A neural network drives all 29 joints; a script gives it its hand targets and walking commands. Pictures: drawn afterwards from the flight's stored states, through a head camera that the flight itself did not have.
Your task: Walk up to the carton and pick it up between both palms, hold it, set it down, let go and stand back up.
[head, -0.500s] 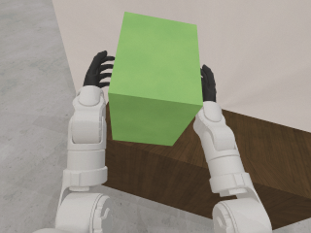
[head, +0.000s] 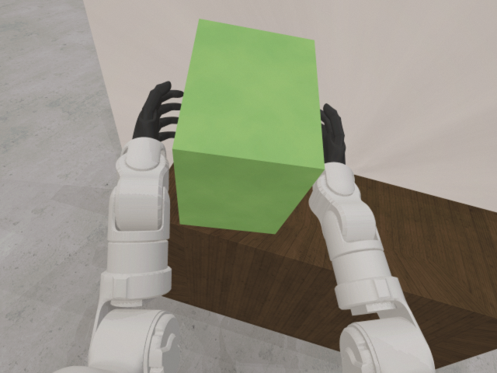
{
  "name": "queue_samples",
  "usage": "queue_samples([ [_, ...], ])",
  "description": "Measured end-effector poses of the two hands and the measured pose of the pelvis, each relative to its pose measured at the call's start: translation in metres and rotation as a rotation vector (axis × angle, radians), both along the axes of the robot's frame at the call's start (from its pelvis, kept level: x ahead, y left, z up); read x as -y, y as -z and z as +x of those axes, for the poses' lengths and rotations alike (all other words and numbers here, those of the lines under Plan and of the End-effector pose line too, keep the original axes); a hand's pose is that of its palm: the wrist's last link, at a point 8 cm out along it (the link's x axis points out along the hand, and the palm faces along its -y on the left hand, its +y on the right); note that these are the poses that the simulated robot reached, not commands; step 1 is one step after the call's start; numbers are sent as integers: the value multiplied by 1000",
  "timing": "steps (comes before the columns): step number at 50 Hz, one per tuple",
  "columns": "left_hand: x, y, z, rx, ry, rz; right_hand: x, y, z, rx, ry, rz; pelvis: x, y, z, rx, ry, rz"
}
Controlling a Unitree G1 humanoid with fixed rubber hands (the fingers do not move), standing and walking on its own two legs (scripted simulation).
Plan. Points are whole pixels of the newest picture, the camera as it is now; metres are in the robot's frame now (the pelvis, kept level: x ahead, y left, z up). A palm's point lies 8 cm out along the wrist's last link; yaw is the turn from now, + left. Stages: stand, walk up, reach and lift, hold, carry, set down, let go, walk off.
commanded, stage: hold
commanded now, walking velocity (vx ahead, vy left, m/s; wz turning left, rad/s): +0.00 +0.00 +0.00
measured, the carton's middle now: (241, 139) +0.42 +0.00 +0.15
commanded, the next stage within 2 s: set down in 0.98 s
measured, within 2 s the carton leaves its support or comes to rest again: neither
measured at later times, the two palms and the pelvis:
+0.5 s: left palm (150, 135) +0.37 +0.13 +0.19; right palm (334, 154) +0.36 -0.13 +0.18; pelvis +0.00 +0.00 +0.00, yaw +1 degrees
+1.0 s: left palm (151, 145) +0.37 +0.13 +0.18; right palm (329, 163) +0.36 -0.13 +0.16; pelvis +0.00 -0.01 +0.00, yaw +1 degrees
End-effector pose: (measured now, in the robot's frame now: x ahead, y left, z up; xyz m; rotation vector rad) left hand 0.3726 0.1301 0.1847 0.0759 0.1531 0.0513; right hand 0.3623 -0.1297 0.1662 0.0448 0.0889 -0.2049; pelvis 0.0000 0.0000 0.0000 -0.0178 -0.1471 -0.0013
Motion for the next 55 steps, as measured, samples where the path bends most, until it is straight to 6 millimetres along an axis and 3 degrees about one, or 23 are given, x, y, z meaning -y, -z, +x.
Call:
queue_samples([
  [16, 0, 0, 0, 0, 0, 0, 0, 0, 0, -1, 0, 0, 0, 0, 0, 0, -1, 0],
  [23, 1, -9, -6, 46, 3, 8, 2, -13, -5, 46, -1, -1, 2, 0, 0, 19, -9, 0],
  [35, 6, -12, 1, 30, -3, 3, 7, -16, 3, 37, -8, 3, 9, 0, 1, 22, -16, 4],
  [42, 7, -7, 2, 15, 4, -3, 7, -13, 3, 27, 1, 10, 12, 0, 4, 20, -21, 6],
  [50, 1, 9, -3, -17, 5, -11, 2, 5, -3, -6, 3, 3, 10, 0, 3, -2, -16, 5],
  [55, 0, 8, -3, 5, 11, -5, 0, 4, -4, 16, 10, -1, 6, 0, 0, -7, -13, 3],
])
